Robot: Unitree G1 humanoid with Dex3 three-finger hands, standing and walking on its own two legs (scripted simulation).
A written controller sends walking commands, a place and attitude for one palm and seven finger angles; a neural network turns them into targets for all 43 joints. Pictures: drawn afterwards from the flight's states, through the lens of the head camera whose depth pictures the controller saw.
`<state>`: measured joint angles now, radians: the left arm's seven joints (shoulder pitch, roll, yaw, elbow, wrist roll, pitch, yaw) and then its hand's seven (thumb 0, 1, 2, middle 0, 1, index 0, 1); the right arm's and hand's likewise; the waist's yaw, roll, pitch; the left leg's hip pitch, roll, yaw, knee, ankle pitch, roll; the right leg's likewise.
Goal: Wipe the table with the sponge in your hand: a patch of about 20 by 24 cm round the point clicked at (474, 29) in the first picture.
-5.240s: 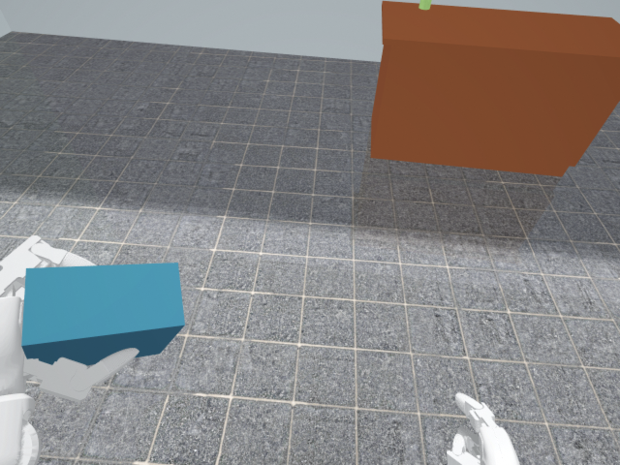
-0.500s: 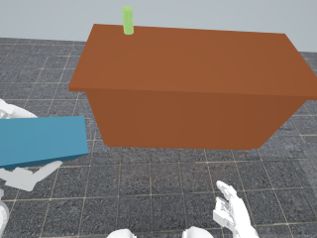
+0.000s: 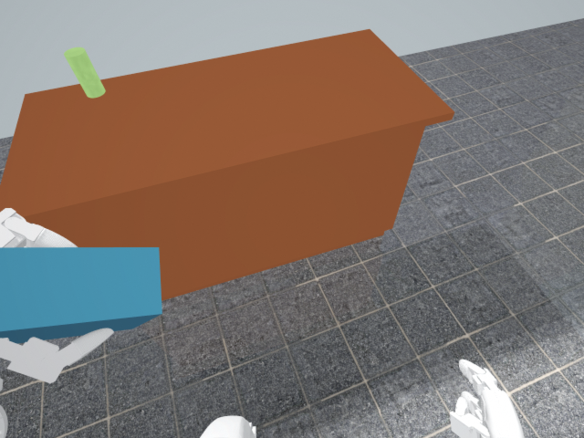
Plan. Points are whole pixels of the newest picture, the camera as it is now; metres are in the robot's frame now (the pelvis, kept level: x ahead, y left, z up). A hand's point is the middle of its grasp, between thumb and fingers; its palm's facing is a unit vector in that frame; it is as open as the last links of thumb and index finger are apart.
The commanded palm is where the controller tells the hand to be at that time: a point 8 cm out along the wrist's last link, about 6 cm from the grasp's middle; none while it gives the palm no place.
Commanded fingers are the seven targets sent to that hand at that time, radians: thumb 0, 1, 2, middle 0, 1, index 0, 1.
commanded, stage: take the last steps up to it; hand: left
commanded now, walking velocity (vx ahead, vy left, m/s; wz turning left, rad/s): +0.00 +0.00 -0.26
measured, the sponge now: (101, 295) +0.24 +0.19 +0.16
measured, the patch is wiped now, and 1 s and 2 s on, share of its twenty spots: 0.00 0.00 0.00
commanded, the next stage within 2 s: none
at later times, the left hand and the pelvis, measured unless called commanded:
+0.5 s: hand out of the picture +0.11 +0.23 +0.19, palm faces +0.42 -0.79 -0.45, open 10.5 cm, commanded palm +0.07 +0.26 +0.18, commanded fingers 0.00 0.10 1.30 -1.20 -1.60 -1.20 -1.60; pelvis -0.09 -0.01 +0.00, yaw -1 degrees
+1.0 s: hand (36, 400) +0.14 +0.19 +0.19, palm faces +0.33 -0.77 -0.55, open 10.5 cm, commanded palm +0.08 +0.24 +0.18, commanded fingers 0.00 0.10 1.30 -1.20 -1.60 -1.20 -1.60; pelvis -0.09 -0.04 +0.01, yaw -2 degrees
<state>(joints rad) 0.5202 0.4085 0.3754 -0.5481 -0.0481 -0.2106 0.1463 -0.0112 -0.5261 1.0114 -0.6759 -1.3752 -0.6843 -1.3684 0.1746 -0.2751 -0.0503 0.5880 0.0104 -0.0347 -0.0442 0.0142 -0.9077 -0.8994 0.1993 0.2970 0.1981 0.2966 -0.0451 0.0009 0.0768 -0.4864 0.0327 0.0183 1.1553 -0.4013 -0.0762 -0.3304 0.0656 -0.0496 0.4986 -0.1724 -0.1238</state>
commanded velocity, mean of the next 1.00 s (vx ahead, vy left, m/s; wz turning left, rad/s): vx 0.28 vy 0.12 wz -0.03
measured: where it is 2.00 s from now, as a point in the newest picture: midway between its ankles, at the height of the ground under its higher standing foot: outside the picture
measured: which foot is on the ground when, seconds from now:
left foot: up 0.00-0.30, down 0.32-0.62, up 0.64-1.00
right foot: down 0.00-0.32, up 0.34-0.60, down 0.62-1.00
